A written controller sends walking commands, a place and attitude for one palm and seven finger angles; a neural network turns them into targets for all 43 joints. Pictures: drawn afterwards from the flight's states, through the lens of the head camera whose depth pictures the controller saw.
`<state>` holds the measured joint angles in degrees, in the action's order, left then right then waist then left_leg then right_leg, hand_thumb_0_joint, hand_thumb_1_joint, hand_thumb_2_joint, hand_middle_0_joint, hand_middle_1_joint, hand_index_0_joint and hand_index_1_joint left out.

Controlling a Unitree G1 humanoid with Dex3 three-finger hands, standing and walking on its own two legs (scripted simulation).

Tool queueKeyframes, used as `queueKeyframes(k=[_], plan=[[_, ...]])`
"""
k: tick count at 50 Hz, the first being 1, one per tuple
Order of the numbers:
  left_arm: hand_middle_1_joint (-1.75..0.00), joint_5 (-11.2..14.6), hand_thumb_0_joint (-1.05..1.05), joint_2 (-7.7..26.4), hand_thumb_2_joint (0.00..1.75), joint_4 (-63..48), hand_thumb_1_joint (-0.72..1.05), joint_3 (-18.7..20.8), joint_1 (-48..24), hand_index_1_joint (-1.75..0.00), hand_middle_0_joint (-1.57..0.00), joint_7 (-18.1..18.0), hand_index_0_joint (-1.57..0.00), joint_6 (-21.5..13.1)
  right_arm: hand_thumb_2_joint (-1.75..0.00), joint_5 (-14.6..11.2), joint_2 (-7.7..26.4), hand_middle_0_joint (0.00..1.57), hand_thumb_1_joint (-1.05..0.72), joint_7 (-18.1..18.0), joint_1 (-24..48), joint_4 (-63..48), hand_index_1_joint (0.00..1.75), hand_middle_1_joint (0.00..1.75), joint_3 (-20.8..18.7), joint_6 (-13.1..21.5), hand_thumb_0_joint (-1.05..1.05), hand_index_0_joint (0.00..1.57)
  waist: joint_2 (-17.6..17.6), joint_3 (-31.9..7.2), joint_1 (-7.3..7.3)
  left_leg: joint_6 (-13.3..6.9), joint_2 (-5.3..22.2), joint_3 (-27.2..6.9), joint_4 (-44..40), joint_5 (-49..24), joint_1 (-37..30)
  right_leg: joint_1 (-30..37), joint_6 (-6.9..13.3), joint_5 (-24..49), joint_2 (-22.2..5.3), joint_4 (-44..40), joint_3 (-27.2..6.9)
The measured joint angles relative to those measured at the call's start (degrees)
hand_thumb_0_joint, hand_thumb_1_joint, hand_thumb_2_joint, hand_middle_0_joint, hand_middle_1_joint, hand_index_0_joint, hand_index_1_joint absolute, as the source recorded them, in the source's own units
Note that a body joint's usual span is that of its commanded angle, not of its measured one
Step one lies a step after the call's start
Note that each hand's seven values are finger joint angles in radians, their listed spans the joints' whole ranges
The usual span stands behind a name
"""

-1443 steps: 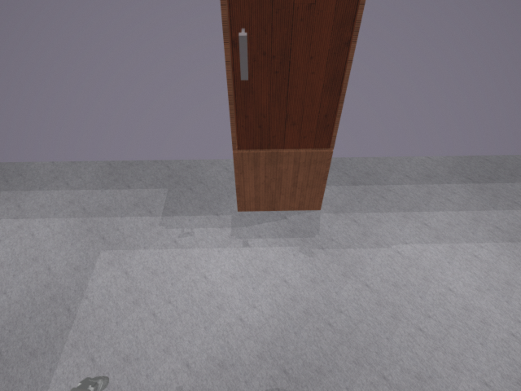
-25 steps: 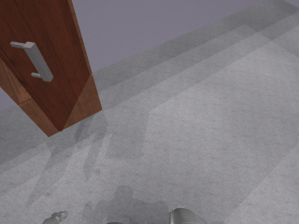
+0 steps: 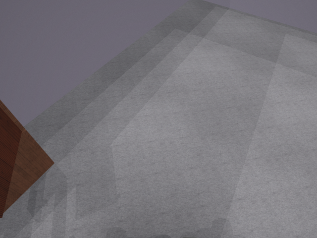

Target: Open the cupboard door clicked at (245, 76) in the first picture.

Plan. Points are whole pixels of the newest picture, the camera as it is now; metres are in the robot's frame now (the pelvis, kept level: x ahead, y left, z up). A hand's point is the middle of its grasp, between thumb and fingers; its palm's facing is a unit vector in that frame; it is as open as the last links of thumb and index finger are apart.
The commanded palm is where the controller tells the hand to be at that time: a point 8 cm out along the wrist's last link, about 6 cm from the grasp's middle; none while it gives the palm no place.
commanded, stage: walk to a spot facing it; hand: left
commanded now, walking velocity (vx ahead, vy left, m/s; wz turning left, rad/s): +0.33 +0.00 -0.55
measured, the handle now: out of the picture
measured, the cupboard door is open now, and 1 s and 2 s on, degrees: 44 44 44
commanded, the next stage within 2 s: turn to face it in 1.38 s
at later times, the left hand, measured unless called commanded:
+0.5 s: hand (143, 166) +0.36 +0.06 -0.16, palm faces -0.28 -0.94 -0.19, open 7.3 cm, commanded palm none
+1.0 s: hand (142, 148) +0.44 +0.07 -0.18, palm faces -0.22 -0.97 -0.14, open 7.4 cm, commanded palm none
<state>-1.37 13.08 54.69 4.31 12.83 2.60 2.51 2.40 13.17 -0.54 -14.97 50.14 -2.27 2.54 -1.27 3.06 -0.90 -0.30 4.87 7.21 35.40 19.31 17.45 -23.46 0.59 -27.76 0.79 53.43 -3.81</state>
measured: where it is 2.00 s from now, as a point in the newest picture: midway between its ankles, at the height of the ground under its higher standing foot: (201, 147)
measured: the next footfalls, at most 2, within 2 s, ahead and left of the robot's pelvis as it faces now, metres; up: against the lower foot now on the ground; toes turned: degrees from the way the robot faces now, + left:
right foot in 0.36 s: +0.25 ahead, -0.16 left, +0.00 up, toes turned -18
left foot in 0.88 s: +0.54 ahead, -0.04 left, +0.00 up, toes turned -11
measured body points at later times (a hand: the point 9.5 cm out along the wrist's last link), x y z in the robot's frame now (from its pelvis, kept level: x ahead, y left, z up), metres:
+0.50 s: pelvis +0.19 -0.08 +0.00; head +0.25 -0.11 +0.44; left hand +0.37 +0.11 -0.14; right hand +0.09 -0.29 -0.16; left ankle +0.14 +0.09 -0.63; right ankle +0.21 -0.15 -0.73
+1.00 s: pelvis +0.45 -0.10 +0.00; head +0.48 -0.10 +0.45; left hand +0.45 +0.12 -0.16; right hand +0.49 -0.36 -0.13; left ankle +0.50 -0.03 -0.73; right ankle +0.30 -0.18 -0.62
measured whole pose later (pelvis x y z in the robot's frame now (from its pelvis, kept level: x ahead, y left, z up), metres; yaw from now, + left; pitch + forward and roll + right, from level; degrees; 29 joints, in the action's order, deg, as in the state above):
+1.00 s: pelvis +0.45 -0.10 +0.00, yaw -19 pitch -1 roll -1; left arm -0.8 9.0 64.9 2.9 21.7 0.6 -1.6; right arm 2.0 9.0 -0.2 -7.3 54.7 -1.7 4.1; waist -1.6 4.3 2.5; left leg -3.2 1.9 8.7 34.1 16.0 17.7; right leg -21.0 1.5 -23.2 -0.3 71.4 1.3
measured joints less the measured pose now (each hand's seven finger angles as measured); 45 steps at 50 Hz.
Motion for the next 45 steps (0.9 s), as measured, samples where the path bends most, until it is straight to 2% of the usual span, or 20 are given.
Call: queueKeyframes(k=[3, 6, 9, 11, 14, 16, 18, 19, 21, 22, 24, 27, 30, 34, 39, 43, 44, 45], plan=[[-0.3, -0.5, 0.01, 0.9, 0.9, -0.3, 0.91, 0.8, -2.1, -0.3, -0.2, 0.8, -0.2, -0.4, -0.9, 0.2, -1.8, 0.2, -0.91, -0.2, -3.8, 1.5, 0.3, 0.29, 0.9, 0.5, 0.01, 0.2, -0.7, 0.0, -0.12, 0.3, 0.6, 1.8, -5.2, -0.8, -4.5, -6.5, -0.7, 6.2, -2.2, 11.3, 4.0], [-0.3, -0.3, 0.01, 1.0, 0.9, -1.4, 0.91, 0.8, -4.7, -0.3, -0.2, 1.2, -0.2, -0.8, -0.9, 0.0, -2.9, 0.2, -0.91, -0.6, -7.1, 3.7, 0.3, 0.29, 1.6, 0.9, 0.01, 0.2, -0.5, 0.7, 0.13, 0.9, 1.2, 3.9, -10.3, -1.6, -8.9, -11.1, -1.1, 11.3, -3.8, 13.2, 6.2], [-0.3, -0.2, 0.01, 0.6, 0.9, -2.1, 0.91, 0.5, -7.2, -0.3, -0.19, 1.4, -0.2, -0.8, -0.9, -0.1, -3.5, 0.2, -0.91, -0.8, -9.9, 5.8, 0.3, 0.29, 1.8, 0.9, 0.01, 0.2, 0.1, 1.4, -0.36, 1.6, 1.7, 6.4, -13.3, -1.0, -12.7, -13.3, -1.0, 14.8, -4.5, 8.6, 7.6], [-0.3, -0.1, 0.01, 0.3, 0.9, -2.2, 0.91, 0.2, -8.9, -0.3, -0.19, 1.5, -0.19, -0.6, -0.9, 0.0, -3.7, 0.2, -0.91, -0.8, -11.6, 6.9, 0.3, 0.29, 1.9, 0.8, 0.01, 0.2, 0.3, 1.9, -1.18, 2.3, 1.7, 8.0, -14.4, 0.0, -15.0, -13.2, -0.8, 16.2, -4.8, 2.9, 8.8], [-0.3, 0.0, 0.01, -0.3, 0.9, -2.3, 0.91, -0.3, -11.5, -0.3, -0.19, 1.6, -0.19, -0.4, -0.9, 0.3, -3.9, 0.2, -0.91, -0.7, -13.5, 8.5, 0.3, 0.29, 1.9, 0.4, 0.01, 0.2, 0.8, 2.9, -2.76, 3.6, 2.1, 9.9, -14.4, 2.4, -18.0, -11.0, 0.3, 15.9, -4.4, -6.6, 10.5], [-0.3, 0.1, 0.01, -0.7, 0.9, -2.6, 0.91, -0.6, -12.8, -0.3, -0.19, 1.6, -0.19, -0.8, -0.9, 0.2, -3.8, 0.2, -0.91, -0.6, -14.7, 9.6, 0.3, 0.29, 2.0, 0.0, 0.01, 0.2, 1.5, 3.4, -3.52, 4.9, 3.1, 10.8, -12.8, 4.9, -19.6, -8.1, 1.6, 14.1, -3.2, -11.7, 11.6], [-0.3, 0.1, 0.01, -0.8, 0.9, -3.2, 0.91, -1.0, -13.2, -0.3, -0.19, 1.5, -0.2, -2.2, -0.9, -0.2, -4.1, 0.2, -0.91, -0.3, -16.1, 10.8, 0.3, 0.29, 2.1, -0.6, 0.01, 0.2, 1.4, 3.5, -3.56, 5.6, 4.8, 10.9, -4.9, 8.3, -18.7, -3.1, 3.8, 14.2, -1.9, -17.1, 12.2], [-0.3, 0.1, 0.01, -0.8, 0.9, -3.6, 0.91, -0.8, -13.0, -0.3, -0.19, 1.1, -0.2, -3.4, -0.9, -0.8, -4.4, 0.2, -0.91, -0.1, -15.8, 11.4, 0.3, 0.3, 2.2, -1.2, 0.01, 0.2, 0.9, 3.5, -2.87, 5.1, 5.2, 9.2, 4.7, 9.4, -15.6, -3.0, 4.8, 17.2, -1.8, -16.3, 11.8], [-0.3, 0.9, 0.0, -1.3, 0.9, -3.5, 0.91, -0.6, -12.1, -0.3, -0.2, 0.0, -0.2, -4.5, -0.9, -1.5, -4.1, 0.2, -0.91, 0.2, -12.5, 12.1, 0.3, 0.3, 1.8, -2.6, 0.01, 0.2, 1.3, 4.8, -2.81, 3.6, 4.5, 1.8, 25.5, 9.8, -7.0, -2.1, 5.5, 14.0, -0.6, -13.4, 11.5], [-0.3, 1.1, 0.0, -1.5, 0.9, -3.0, 0.91, -0.8, -11.2, -0.3, -0.2, -0.5, -0.2, -4.5, -0.9, -1.6, -3.9, 0.2, -0.91, 0.3, -10.6, 11.9, 0.3, 0.3, 1.4, -2.9, 0.01, 0.2, 1.6, 5.1, -3.0, 3.2, 4.1, -0.6, 31.9, 7.7, -2.9, -0.6, 5.5, 12.7, 0.1, -14.4, 11.5], [-0.3, 1.2, 0.0, -2.0, 0.9, -1.6, 0.91, -1.1, -9.0, -0.3, -0.2, -1.3, -0.2, -4.3, -0.9, -1.4, -3.6, 0.2, -0.91, 0.2, -6.5, 10.6, 0.3, 0.29, 0.7, -2.9, 0.01, 0.2, 1.8, 4.8, -3.1, 3.0, 3.9, -2.8, 36.0, 3.4, 3.8, 2.7, 5.0, 12.8, 1.4, -18.7, 11.0], [-0.3, 1.2, 0.0, -3.0, 0.9, 0.6, 0.92, -0.6, -5.3, -0.3, -0.2, -2.3, -0.2, -4.8, -0.9, -0.9, -3.4, 0.2, -0.91, 0.2, -1.2, 7.7, 0.3, 0.29, 0.1, -2.1, 0.01, 0.2, 1.5, 3.7, -2.53, 3.1, 4.1, -3.8, 31.1, -0.2, 10.7, 7.1, 5.4, 14.7, 2.6, -25.8, 9.6], [-0.3, 1.0, -0.02, -2.2, 0.9, 2.3, 0.95, 0.0, -2.3, -0.3, -0.2, -2.6, -0.2, -5.8, -0.9, -0.8, -3.2, 0.2, -0.91, 0.4, 2.7, 5.8, 0.3, 0.29, -0.3, -1.5, 0.01, 0.2, 1.4, 2.0, -0.96, 3.4, 3.8, -4.1, 23.8, -2.9, 14.2, 10.9, 5.6, 15.2, 3.3, -30.8, 8.3], [-0.3, 0.9, -0.01, -2.1, 0.9, 4.7, 0.95, -0.3, 2.2, -0.3, -0.2, -2.6, -0.2, -6.5, -0.9, -0.8, -2.7, 0.2, -0.91, 1.0, 6.8, 5.0, 0.3, 0.29, -0.7, -1.6, 0.01, 0.2, 2.0, 0.2, 1.21, 3.5, 3.0, -4.1, 17.0, -6.1, 15.4, 16.2, 5.2, 13.9, 4.0, -34.7, 7.1], [-0.3, 0.7, 0.0, -3.0, 0.9, 7.5, 0.93, -1.3, 7.7, -0.3, -0.2, -2.8, -0.2, -6.8, -0.9, -1.1, -2.7, 0.2, -0.91, 1.8, 11.1, 4.9, 0.3, 0.29, -0.6, -1.9, 0.01, 0.19, 1.6, -0.5, 3.72, 2.6, 1.1, -2.8, 9.5, -6.7, 13.9, 22.5, 4.2, 10.4, 3.9, -36.9, 5.7], [-0.3, 0.6, 0.0, -3.7, 0.9, 9.8, 0.92, -1.7, 11.4, -0.3, -0.2, -2.8, -0.2, -6.5, -0.9, -1.0, -3.3, 0.2, -0.91, 1.9, 13.4, 4.4, 0.3, 0.29, -0.1, -1.0, 0.01, 0.2, 0.1, 0.1, 4.64, 0.7, -1.7, -0.7, 0.6, -6.4, 9.1, 25.9, 2.7, 5.0, 2.3, -33.9, 4.7], [-0.3, 0.7, 0.0, -4.1, 0.9, 10.4, 0.92, -1.7, 12.4, -0.3, -0.2, -2.7, -0.2, -6.3, -0.9, -0.8, -3.3, 0.2, -0.91, 1.8, 13.5, 4.1, 0.3, 0.29, 0.1, -0.4, 0.01, 0.2, 0.1, 0.1, 4.59, -0.3, -2.1, -0.3, -2.3, -7.9, 6.8, 25.2, 2.4, 2.9, 2.1, -29.7, 4.5], [-0.3, 0.9, 0.0, -4.5, 0.9, 10.8, 0.91, -1.8, 12.9, -0.3, -0.2, -2.6, -0.2, -6.0, -0.9, -0.5, -3.3, 0.2, -0.91, 1.6, 13.4, 3.9, 0.3, 0.29, 0.2, 0.5, 0.01, 0.2, 0.4, 0.2, 4.24, -1.6, -2.0, 0.0, -1.9, -10.0, 6.2, 22.3, 1.9, 1.1, 1.9, -21.7, 4.9]])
